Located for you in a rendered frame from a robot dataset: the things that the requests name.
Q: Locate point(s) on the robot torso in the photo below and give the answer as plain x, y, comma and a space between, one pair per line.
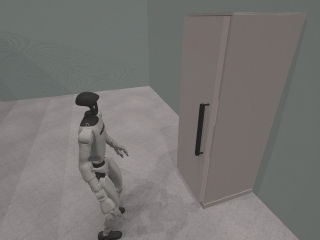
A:
98, 147

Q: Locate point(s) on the robot right hand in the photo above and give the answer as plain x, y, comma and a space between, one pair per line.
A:
109, 205

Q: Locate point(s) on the fridge door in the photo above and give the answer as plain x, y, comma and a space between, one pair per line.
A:
203, 53

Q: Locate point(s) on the left robot forearm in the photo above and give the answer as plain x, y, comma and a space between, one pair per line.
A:
112, 143

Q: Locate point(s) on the robot left hand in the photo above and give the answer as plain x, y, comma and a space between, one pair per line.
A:
119, 149

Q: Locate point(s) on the robot right upper arm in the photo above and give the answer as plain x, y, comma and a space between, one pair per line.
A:
85, 140

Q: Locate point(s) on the right robot forearm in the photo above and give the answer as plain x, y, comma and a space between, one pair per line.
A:
93, 182

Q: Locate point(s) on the left robot thigh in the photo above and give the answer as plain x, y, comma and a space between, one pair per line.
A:
114, 174

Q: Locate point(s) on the handle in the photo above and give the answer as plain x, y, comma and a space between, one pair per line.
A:
200, 128

